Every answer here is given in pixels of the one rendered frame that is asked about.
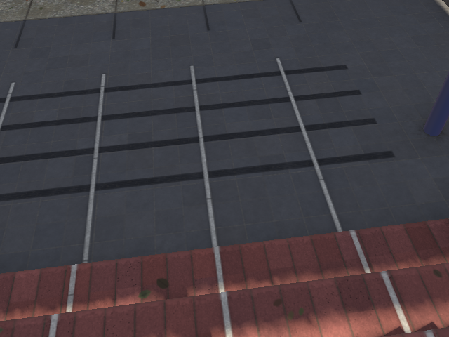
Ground stairs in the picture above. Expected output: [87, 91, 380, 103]
[0, 218, 449, 337]

